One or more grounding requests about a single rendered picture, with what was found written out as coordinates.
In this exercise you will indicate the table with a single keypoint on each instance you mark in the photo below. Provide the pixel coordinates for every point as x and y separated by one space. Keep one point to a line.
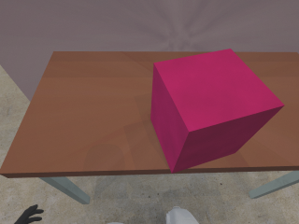
90 116

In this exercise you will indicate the carton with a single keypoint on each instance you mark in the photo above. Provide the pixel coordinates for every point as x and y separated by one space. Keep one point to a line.
207 106

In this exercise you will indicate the left robot hand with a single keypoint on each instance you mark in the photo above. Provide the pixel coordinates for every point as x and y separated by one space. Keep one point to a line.
25 217

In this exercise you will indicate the robot right thigh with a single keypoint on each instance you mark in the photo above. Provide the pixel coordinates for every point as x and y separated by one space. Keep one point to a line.
180 216

